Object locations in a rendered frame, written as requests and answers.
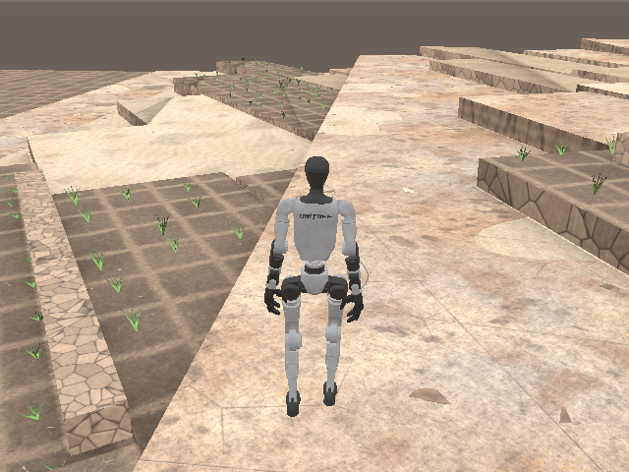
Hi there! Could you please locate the right robot hand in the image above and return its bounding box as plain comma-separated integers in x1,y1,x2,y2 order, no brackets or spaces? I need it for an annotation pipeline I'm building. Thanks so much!
340,293,364,323

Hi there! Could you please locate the left robot forearm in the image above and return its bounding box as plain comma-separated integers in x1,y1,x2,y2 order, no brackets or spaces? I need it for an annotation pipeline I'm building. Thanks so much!
265,239,284,289

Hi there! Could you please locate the left robot hand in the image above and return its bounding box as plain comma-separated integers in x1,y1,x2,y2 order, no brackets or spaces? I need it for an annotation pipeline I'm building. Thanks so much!
264,287,287,316

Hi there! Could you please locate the right robot thigh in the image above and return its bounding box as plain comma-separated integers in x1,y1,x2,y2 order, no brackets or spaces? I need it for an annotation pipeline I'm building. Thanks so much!
325,274,348,343

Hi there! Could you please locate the right robot forearm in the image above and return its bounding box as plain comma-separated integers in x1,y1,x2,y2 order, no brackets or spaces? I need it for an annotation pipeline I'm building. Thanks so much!
345,242,363,295

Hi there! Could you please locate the robot left upper arm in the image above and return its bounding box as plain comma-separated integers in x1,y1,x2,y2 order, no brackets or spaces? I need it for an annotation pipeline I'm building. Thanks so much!
273,199,296,254

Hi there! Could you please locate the left robot thigh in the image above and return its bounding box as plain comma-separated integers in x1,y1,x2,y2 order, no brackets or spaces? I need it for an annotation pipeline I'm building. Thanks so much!
281,275,302,351

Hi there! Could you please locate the robot right upper arm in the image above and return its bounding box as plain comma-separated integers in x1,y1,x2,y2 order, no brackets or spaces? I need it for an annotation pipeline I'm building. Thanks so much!
337,200,357,256

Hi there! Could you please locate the robot thigh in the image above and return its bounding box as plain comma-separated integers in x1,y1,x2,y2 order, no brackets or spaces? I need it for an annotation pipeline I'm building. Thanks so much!
281,275,302,351
325,274,348,343

